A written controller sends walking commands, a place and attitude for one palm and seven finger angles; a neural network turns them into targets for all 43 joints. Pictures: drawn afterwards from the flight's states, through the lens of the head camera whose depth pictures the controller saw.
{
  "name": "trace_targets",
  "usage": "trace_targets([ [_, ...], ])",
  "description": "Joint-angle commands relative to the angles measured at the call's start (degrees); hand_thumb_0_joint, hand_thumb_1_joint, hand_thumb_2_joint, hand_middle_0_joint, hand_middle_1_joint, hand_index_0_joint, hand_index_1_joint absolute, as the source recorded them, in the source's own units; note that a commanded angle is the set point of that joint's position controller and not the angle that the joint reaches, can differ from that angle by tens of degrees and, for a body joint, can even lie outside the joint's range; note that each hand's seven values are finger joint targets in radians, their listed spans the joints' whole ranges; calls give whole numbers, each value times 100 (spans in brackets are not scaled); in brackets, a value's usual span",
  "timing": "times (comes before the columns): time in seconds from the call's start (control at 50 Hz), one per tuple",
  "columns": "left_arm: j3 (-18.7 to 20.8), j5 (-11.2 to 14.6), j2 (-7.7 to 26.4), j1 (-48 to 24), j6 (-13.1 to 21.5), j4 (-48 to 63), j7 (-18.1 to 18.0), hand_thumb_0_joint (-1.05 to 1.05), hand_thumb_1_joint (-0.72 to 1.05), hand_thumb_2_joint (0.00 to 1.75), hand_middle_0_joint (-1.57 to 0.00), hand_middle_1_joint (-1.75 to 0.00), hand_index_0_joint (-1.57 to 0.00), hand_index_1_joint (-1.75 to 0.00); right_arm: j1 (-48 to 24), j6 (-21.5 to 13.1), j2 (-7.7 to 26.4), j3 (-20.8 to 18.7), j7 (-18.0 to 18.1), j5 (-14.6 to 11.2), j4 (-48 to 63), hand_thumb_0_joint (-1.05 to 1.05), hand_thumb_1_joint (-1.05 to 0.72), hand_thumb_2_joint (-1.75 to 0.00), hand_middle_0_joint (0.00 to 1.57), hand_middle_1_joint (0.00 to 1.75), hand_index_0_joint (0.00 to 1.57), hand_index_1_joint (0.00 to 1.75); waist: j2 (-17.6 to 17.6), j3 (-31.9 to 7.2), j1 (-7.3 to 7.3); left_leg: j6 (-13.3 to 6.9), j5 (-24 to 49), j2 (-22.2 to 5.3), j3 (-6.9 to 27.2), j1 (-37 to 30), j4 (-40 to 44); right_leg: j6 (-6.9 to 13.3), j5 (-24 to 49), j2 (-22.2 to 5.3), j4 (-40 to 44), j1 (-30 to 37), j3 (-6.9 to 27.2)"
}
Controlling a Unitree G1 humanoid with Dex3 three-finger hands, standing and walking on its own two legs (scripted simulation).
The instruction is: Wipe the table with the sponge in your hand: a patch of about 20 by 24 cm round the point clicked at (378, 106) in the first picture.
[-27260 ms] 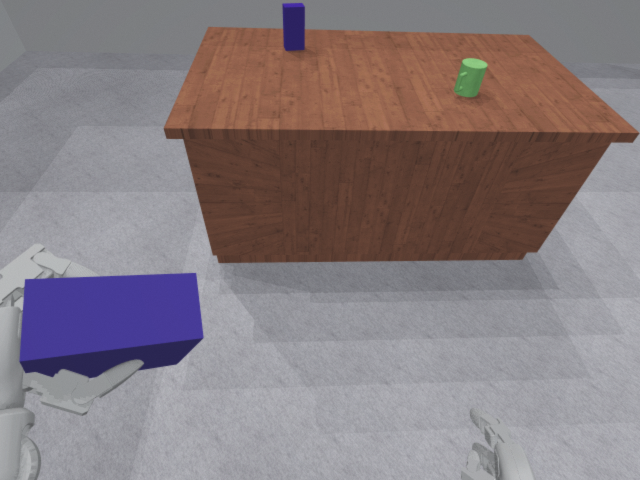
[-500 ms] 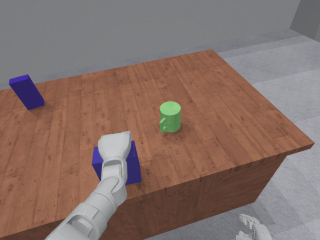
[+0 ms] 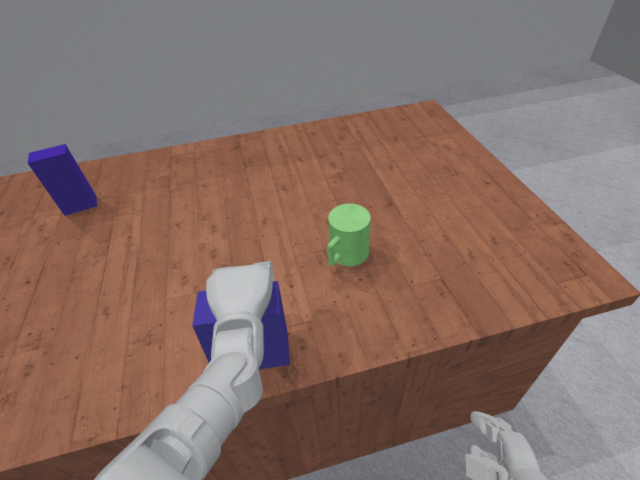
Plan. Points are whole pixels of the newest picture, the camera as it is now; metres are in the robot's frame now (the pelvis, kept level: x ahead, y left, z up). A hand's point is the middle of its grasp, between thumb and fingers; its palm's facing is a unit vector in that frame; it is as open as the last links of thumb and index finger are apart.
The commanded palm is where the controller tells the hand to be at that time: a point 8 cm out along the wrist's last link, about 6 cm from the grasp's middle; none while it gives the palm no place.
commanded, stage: wipe forward along the third lane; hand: left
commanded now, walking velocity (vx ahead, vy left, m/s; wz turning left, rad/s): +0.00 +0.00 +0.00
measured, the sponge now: (248, 338) +0.33 +0.17 -0.05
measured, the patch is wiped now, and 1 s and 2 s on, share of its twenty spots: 0.95 0.95 1.00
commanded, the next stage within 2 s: wipe back along the third lane in 1.60 s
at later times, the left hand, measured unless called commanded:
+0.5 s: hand (254, 290) +0.38 +0.16 +0.01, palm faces -0.05 +0.01 -1.00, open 10.2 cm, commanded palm +0.36 +0.16 +0.04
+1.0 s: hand (252, 265) +0.43 +0.17 +0.01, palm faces -0.07 +0.01 -1.00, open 10.2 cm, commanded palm +0.41 +0.18 +0.04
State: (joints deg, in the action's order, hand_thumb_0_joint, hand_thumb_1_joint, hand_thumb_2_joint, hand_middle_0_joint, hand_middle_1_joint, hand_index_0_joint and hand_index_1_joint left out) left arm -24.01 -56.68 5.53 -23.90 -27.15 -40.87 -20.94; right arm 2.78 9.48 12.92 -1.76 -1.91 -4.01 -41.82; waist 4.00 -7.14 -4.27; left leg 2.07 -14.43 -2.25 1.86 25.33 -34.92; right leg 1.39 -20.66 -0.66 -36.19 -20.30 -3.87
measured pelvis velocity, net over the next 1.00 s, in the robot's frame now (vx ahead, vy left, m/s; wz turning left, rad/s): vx -0.02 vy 0.01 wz -0.04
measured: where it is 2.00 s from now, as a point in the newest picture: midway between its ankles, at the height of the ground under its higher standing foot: outside the picture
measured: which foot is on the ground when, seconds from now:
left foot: down 0.00-1.00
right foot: down 0.00-1.00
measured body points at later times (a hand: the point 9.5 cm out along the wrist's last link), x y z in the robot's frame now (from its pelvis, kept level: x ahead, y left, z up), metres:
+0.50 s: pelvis -0.02 +0.00 -0.01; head +0.00 -0.02 +0.44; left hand +0.38 +0.15 +0.06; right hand +0.12 -0.24 -0.14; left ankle +0.04 +0.15 -0.72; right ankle -0.02 -0.10 -0.72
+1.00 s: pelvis -0.02 +0.01 -0.01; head +0.03 -0.01 +0.43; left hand +0.43 +0.17 +0.07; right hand +0.06 -0.25 -0.15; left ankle +0.04 +0.15 -0.72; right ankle -0.02 -0.10 -0.72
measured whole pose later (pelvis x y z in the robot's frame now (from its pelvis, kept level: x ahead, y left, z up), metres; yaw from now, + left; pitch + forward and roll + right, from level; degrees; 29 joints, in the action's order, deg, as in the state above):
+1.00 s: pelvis -0.02 +0.01 -0.01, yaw -2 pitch +14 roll -1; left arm -10.9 -56.1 11.3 -48.7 -23.3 -68.2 -24.2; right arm 11.0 7.0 13.8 -1.3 0.3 -2.8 -45.0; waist 3.3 -8.7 3.4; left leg 1.2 -14.9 -3.7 0.7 39.8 -40.9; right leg 0.8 -19.7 0.7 -41.2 -35.1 -2.2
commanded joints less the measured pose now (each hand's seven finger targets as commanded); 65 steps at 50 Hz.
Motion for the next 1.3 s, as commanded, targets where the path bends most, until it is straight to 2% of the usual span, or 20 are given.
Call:
trace_targets([
  [0.0, 56, -36, -161, -1716, 179, 547, -93, 0, 10, 130, -120, -160, -120, -160, -834, -224, 589, -159, 26, 17, 803, 0, -90, -90, 20, 30, 20, 30, -933, -1004, 268, -412, 879, 326, -353, -999, 180, 172, 1728, 250, 673, -140, -41],
  [0.02, 266, -26, 32, -1700, 170, 450, -97, 0, 10, 130, -120, -160, -120, -160, -814, -211, 616, -160, 40, 20, 778, 0, -90, -90, 20, 30, 20, 30, -1100, -983, 258, -403, 820, 313, -310, -923, 216, 174, 1656, 273, 703, -122, -45],
  [0.04, 170, -24, -68, -1885, 172, 370, -110, 0, 10, 130, -120, -160, -120, -160, -805, -210, 613, -142, 59, 18, 767, 0, -90, -90, 20, 30, 20, 30, -1061, -863, 327, -409, 750, 319, -347, -899, 199, 153, 1605, 254, 689, -209, -41],
  [0.08, 288, -40, 57, -2088, 170, 126, -136, 0, 10, 130, -120, -160, -120, -160, -750, -223, 613, -122, 95, 19, 706, 0, -90, -90, 20, 30, 20, 30, -1096, -706, 363, -402, 560, 332, -347, -758, 198, 131, 1376, 248, 711, -360, -33],
  [0.12, 604, -93, 371, -2203, 197, 18, -169, 0, 10, 130, -120, -160, -120, -160, -691, -224, 643, -132, 145, 46, 656, 0, -90, -90, 20, 30, 20, 30, -1141, -856, 328, -391, 548, 319, -319, -710, 197, 138, 1351, 252, 705, -322, 7],
  [0.14, 506, -82, 243, -2193, 200, -6, -180, 0, 10, 130, -120, -160, -120, -160, -645, -238, 630, -126, 159, 54, 686, 0, -90, -90, 20, 30, 20, 30, -1096, -976, 328, -401, 572, 351, -354, -706, 163, 123, 1400, 239, 656, -275, 11],
  [0.2, 479, -197, 216, -2542, 174, -417, -214, 0, 10, 130, -120, -160, -120, -160, -551, -214, 611, -107, 187, 58, 605, 0, -90, -90, 20, 30, 20, 30, -884, -806, 423, -375, 402, 333, -367, -575, 128, 131, 1136, 238, 646, -574, 4],
  [0.26, 664, -205, 398, -2648, 141, -744, -257, 0, 10, 130, -120, -160, -120, -160, -450, -188, 627, -113, 214, 72, 602, 0, -90, -90, 20, 30, 20, 30, -904, -935, 412, -363, 251, 326, -364, -410, 94, 121, 903, 250, 618, -633, 14],
  [0.38, 818, -114, 438, -2927, 164, -1319, -386, 0, 10, 130, -120, -160, -120, -160, -216, -187, 635, -131, 252, 110, 542, 0, -90, -90, 20, 30, 20, 30, -931, -1096, 471, -370, 153, 295, -410, -149, -24, 75, 852, 240, 549, -738, 60],
  [0.5, 1038, -91, 859, -3448, 214, -1651, -452, 0, 10, 130, -120, -160, -120, -160, 0, -232, 699, -130, 309, 110, 452, 0, -90, -90, 20, 30, 20, 30, -1056, -1044, 625, -398, -123, 268, -404, 145, -67, 5, 532, 221, 580, -900, 137],
  [0.64, 1328, -111, 1347, -3637, 252, -1950, -461, 0, 10, 130, -120, -160, -120, -160, 264, -297, 756, -138, 323, 108, 407, 0, -90, -90, 20, 30, 20, 30, -923, -1232, 639, -410, -129, 250, -414, 350, -138, -22, 516, 230, 511, -884, 191],
  [0.68, 1212, -79, 1217, -3751, 250, -1983, -465, 0, 10, 130, -120, -160, -120, -160, 313, -322, 744, -137, 312, 99, 404, 0, -90, -90, 20, 30, 20, 30, -864, -1202, 701, -415, -211, 248, -440, 365, -129, -35, 426, 224, 556, -973, 195],
  [0.9, 1435, -66, 1556, -4116, 288, -2330, -500, 0, 10, 130, -120, -160, -120, -160, 678, -436, 823, -150, 277, 129, 276, 0, -90, -90, 20, 30, 20, 30, -944, -1509, 833, -447, 30, 205, -432, 478, -264, -62, 903, 249, 428, -946, 183],
  [0.98, 1385, -170, 1610, -4336, 249, -2494, -469, 0, 10, 130, -120, -160, -120, -160, 742, -445, 849, -147, 269, 131, 253, 0, -90, -90, 20, 30, 20, 30, -870, -1389, 922, -447, 37, 189, -415, 527, -279, -63, 894, 257, 406, -1104, 164],
  [1.0, 1359, -192, 1593, -4387, 238, -2488, -467, 0, 10, 130, -120, -160, -120, -160, 743, -438, 849, -141, 261, 130, 247, 0, -90, -90, 20, 30, 20, 30, -697, -1410, 931, -443, 82, 180, -414, 479, -277, -47, 913, 259, 392, -1157, 164],
  [1.06, 1484, -186, 1759, -4557, 248, -2510, -464, 0, 10, 130, -120, -160, -120, -160, 851, -448, 863, -156, 257, 150, 222, 0, -90, -90, 20, 30, 20, 30, -690, -1630, 952, -454, 241, 168, -414, 434, -342, -49, 1108, 276, 321, -1106, 147],
  [1.1, 1435, -121, 1670, -4583, 215, -2573, -443, 0, 10, 130, -120, -160, -120, -160, 866, -451, 866, -139, 248, 149, 237, 0, -90, -90, 20, 30, 20, 30, -816, -1573, 991, -457, 211, 173, -412, 474, -319, -63, 1118, 284, 353, -1112, 130],
  [1.16, 1444, -125, 1656, -4562, 234, -2597, -429, 0, 10, 130, -120, -160, -120, -160, 924, -453, 865, -158, 232, 164, 240, 0, -90, -90, 20, 30, 20, 30, -681, -1791, 981, -457, 449, 164, -418, 405, -386, -56, 1428, 286, 263, -1052, 126],
  [1.22, 1553, -167, 1794, -4696, 223, -2663, -407, 0, 10, 130, -120, -160, -120, -160, 989, -437, 895, -166, 219, 173, 218, 0, -90, -90, 20, 30, 20, 30, -807, -1892, 1018, -463, 598, 146, -390, 406, -413, -52, 1607, 305, 222, -1005, 98],
  [1.28, 1415, -215, 1752, -4922, 201, -2693, -381, 0, 10, 130, -120, -160, -120, -160, 1048, -425, 918, -150, 211, 178, 199, 0, -90, -90, 20, 30, 20, 30, -677, -1729, 1109, -457, 546, 137, -384, 427, -411, -47, 1467, 317, 227, -1221, 79],
])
